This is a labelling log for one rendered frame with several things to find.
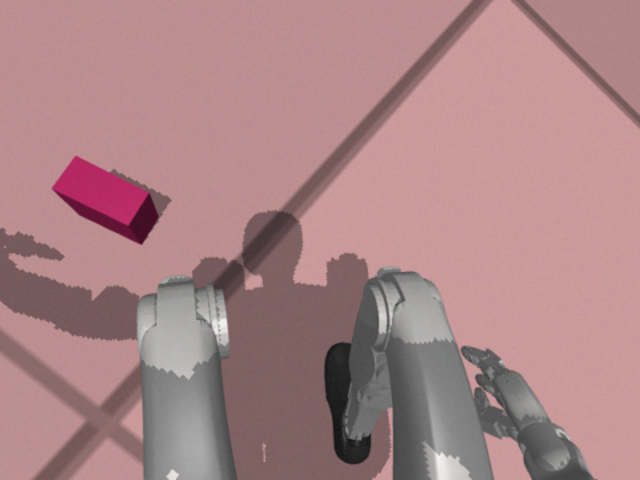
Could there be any right robot foot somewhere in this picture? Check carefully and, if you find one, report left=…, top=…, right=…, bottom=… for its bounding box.
left=324, top=343, right=371, bottom=464

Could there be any carton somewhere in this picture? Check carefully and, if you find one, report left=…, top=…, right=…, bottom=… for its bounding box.
left=51, top=156, right=159, bottom=245

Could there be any right robot arm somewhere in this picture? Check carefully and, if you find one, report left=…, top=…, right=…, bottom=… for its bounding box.
left=517, top=422, right=597, bottom=480

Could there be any right robot hand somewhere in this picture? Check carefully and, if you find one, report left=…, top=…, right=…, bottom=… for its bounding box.
left=461, top=346, right=551, bottom=442

